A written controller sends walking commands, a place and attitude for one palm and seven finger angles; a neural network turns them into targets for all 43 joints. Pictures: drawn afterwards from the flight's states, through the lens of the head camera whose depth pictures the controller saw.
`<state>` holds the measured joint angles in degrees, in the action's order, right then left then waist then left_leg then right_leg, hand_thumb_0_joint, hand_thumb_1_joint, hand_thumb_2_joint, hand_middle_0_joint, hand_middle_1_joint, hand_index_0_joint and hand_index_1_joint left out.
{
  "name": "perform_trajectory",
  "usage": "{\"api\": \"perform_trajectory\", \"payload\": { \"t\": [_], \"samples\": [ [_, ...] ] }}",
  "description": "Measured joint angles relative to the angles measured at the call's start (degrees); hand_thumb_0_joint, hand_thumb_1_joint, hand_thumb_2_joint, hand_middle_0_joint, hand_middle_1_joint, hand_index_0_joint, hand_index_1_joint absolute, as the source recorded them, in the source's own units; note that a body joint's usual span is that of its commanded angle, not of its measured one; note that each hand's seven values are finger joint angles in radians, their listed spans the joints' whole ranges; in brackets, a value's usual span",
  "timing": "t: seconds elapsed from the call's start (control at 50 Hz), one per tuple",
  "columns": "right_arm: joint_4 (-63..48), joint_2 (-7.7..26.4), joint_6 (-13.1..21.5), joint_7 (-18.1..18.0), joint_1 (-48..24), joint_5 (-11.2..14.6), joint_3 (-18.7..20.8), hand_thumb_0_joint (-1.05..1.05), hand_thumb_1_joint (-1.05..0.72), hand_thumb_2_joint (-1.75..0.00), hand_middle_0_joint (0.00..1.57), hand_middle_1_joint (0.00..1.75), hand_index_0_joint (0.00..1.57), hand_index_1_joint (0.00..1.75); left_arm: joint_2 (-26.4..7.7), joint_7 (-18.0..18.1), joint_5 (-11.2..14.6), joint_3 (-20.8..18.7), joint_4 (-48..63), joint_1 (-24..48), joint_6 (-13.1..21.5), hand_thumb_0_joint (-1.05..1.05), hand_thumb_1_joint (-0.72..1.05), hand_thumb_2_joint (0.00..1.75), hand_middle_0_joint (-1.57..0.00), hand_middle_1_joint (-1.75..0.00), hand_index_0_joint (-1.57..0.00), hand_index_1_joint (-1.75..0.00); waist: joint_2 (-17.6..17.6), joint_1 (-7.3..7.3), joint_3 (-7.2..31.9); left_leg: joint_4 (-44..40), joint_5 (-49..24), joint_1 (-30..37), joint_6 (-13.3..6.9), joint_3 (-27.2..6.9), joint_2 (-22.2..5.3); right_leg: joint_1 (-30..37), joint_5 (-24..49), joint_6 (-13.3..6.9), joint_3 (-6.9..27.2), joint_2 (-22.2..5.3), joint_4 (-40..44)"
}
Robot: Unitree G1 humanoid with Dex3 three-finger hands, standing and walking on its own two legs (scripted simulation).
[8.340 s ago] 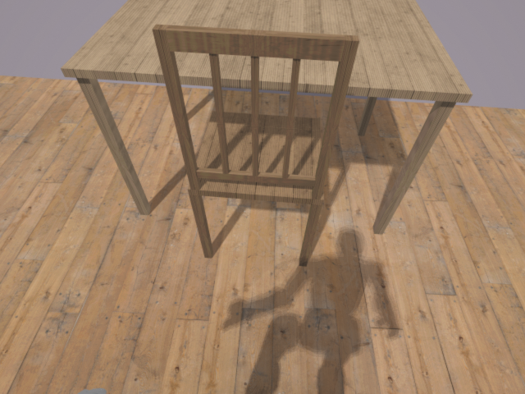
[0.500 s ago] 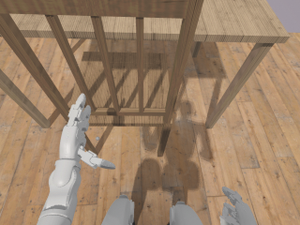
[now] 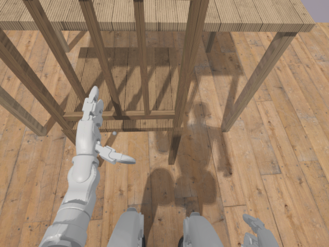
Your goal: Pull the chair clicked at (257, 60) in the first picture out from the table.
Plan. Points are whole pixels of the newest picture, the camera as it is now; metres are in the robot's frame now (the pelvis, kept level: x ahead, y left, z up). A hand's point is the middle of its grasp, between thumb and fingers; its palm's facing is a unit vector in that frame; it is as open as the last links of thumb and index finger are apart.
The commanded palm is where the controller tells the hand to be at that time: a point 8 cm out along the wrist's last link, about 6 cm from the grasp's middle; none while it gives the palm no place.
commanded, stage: aim the fingers beside a spindle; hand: left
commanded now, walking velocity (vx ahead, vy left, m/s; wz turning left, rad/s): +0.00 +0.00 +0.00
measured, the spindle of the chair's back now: (107, 73) +0.51 +0.15 +0.07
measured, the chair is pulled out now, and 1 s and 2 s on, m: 0.00 0.00 0.00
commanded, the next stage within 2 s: push the fingers through the gap in 0.52 s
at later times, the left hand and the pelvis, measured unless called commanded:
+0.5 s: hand (115, 135) +0.37 +0.13 +0.02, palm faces +0.03 -1.00 -0.02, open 17.0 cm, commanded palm +0.34 +0.18 +0.02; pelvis +0.00 +0.00 +0.00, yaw +0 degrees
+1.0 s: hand (113, 124) +0.40 +0.13 +0.02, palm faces +0.03 -1.00 -0.02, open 16.9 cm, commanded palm +0.38 +0.18 +0.02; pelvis +0.00 +0.01 +0.00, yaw +0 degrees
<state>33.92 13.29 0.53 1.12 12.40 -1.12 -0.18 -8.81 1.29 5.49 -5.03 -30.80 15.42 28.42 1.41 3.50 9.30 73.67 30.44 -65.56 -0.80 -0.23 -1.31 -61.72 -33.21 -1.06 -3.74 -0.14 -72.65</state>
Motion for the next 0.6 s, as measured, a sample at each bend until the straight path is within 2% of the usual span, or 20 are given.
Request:
{"api": "perform_trajectory", "payload": {
  "t": [0.26,0.36,0.48,0.6],
  "samples": [
    [-0.2,0.1,-0.9,0.0,0.9,0.3,0.3,0.00,-0.91,-0.90,0.20,0.30,0.20,0.30,0.4,-0.5,0.6,-0.2,1.6,-3.5,0.7,-0.02,-0.50,0.30,-0.07,-0.08,-0.06,-0.08,0.1,-0.38,0.1,-1.0,-0.2,1.2,0.2,0.4,-0.1,0.8,0.1,-0.2,0.4,0.1,0.5],
    [-0.1,0.3,-0.4,-0.2,0.2,0.3,0.4,0.00,-0.91,-0.90,0.20,0.30,0.20,0.30,-0.1,-0.7,0.8,0.3,1.2,-2.6,1.4,-0.02,-0.50,0.30,-0.06,-0.08,-0.06,-0.08,0.1,-0.54,0.0,-0.5,-0.1,0.7,0.3,-0.2,0.0,0.6,-0.1,-0.3,-0.1,0.0,0.2],
    [-0.3,0.5,-0.6,-0.2,-0.7,0.4,0.3,0.00,-0.91,-0.90,0.20,0.30,0.20,0.30,0.2,-1.0,0.6,0.5,-0.5,-0.6,0.6,-0.02,-0.50,0.29,-0.06,-0.08,-0.06,-0.08,0.0,-0.49,0.0,-0.1,-0.1,0.1,0.2,-0.2,0.1,0.1,0.0,-0.2,-0.2,0.0,-0.1],
    [-1.0,0.2,-0.9,0.0,-0.6,0.3,0.4,0.00,-0.91,-0.90,0.20,0.30,0.20,0.30,0.3,-0.6,0.6,0.3,1.0,-1.4,0.5,-0.02,-0.50,0.30,-0.07,-0.08,-0.06,-0.08,0.0,-0.41,0.1,-0.3,0.0,0.3,0.1,0.1,0.0,0.1,0.0,-0.1,0.2,0.1,0.1]
  ]
}}
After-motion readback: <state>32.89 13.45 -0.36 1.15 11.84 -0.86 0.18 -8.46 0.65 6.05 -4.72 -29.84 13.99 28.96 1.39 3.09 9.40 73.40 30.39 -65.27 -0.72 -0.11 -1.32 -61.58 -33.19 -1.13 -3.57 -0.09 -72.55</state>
